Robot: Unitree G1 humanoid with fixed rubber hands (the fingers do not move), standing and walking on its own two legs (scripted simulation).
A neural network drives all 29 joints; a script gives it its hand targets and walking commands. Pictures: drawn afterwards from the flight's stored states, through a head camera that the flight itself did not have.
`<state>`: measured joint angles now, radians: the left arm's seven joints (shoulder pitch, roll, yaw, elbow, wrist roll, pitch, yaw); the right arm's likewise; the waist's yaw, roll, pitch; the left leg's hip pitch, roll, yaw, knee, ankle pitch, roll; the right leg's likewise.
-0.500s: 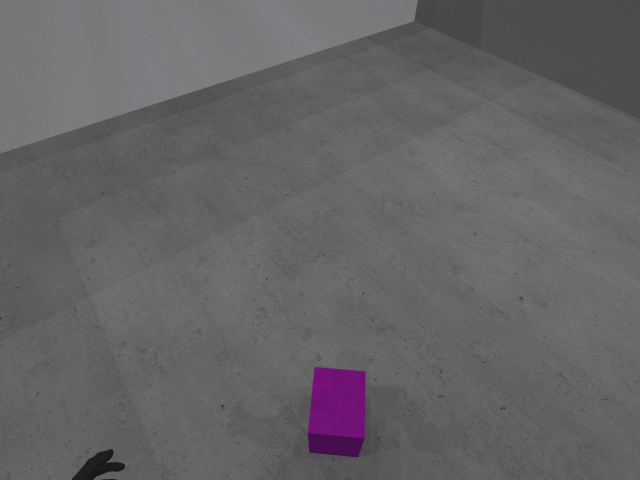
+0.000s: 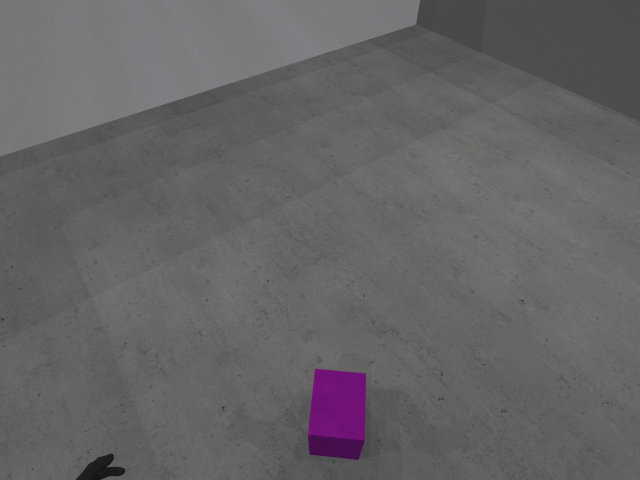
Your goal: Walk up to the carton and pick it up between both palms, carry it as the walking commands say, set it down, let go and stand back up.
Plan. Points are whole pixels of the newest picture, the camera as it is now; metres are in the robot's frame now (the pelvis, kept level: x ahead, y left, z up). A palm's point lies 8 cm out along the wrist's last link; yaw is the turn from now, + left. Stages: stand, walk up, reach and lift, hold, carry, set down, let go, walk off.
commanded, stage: walk up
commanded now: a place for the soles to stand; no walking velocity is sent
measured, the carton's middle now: (337, 414) +0.41 -0.03 -0.66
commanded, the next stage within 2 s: reach and lift in 1.42 s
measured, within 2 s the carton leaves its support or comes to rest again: neither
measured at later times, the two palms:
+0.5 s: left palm out of the picture +0.12 +0.32 -0.09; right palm out of the picture +0.08 -0.34 -0.08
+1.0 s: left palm out of the picture +0.12 +0.32 -0.09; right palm out of the picture +0.08 -0.33 -0.08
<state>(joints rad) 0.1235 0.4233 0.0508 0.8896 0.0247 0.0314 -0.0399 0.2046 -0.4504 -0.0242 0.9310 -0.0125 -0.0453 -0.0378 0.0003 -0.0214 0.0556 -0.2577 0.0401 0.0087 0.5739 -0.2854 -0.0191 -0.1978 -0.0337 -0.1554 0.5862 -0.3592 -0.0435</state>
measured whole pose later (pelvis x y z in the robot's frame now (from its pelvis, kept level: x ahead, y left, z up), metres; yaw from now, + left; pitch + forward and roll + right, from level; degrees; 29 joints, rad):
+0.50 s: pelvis +0.00 +0.00 +0.00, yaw -1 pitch -2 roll +0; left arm 0.12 0.43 0.06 0.89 0.03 0.03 -0.05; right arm 0.21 -0.46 -0.03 0.92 -0.01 -0.04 -0.04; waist 0.00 -0.01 0.06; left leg -0.28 0.06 0.01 0.61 -0.30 0.00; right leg -0.21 -0.02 -0.15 0.60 -0.36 -0.05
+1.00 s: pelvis +0.00 +0.00 +0.00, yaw -1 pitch -2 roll +0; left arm 0.11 0.43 0.05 0.89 0.02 0.04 -0.04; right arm 0.20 -0.45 -0.02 0.92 -0.02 -0.05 -0.04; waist 0.01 -0.03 0.06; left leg -0.27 0.04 0.03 0.58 -0.29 -0.02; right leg -0.21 -0.03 -0.15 0.60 -0.36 -0.04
